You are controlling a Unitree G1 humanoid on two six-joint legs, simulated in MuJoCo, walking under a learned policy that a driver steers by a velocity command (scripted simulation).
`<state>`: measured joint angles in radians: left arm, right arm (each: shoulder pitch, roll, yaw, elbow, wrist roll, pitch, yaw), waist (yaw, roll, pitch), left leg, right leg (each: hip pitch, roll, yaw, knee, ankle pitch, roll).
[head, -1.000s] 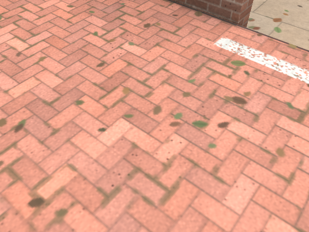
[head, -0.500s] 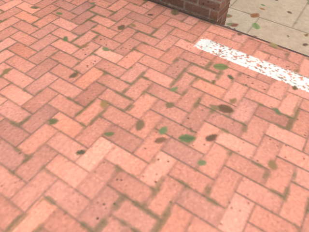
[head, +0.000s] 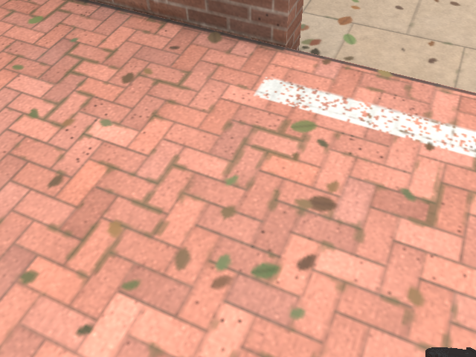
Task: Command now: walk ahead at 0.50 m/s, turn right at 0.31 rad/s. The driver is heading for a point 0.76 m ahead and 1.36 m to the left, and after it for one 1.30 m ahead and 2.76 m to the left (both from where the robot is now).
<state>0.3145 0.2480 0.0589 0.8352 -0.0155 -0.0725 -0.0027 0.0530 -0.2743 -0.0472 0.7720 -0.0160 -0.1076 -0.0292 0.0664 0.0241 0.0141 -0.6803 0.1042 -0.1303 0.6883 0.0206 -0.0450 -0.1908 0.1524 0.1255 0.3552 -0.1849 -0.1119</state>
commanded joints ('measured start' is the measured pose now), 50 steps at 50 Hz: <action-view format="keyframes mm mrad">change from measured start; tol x32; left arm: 1 34 135 29 -43 -6 -10 9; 28 -378 107 1 -249 10 -61 -13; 34 58 295 72 -165 33 -57 5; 50 -59 200 49 -76 11 -34 4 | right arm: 1 -61 -50 -3 -64 12 -17 14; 35 458 -105 -21 -98 60 47 12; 50 26 -46 -15 -217 38 62 69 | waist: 1 21 -105 -33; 11 -153 265 -334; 32 -18 97 -123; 34 -12 -335 -387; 50 -1 -78 29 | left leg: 1 152 -50 76 -109 114 -1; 7 160 -91 126 -230 -130 110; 11 1048 254 -597 -359 -204 435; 30 563 34 -306 -330 -24 222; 36 -142 -93 -43 598 -512 63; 50 11 -2 108 72 9 55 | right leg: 1 -57 -245 166 -105 27 -118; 9 92 -257 90 350 555 -36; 12 -639 -134 13 933 -302 71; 30 -232 -124 -41 95 136 115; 34 611 -572 543 40 -15 -181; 40 87 -406 143 -142 65 -79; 50 112 -390 -185 -184 269 -50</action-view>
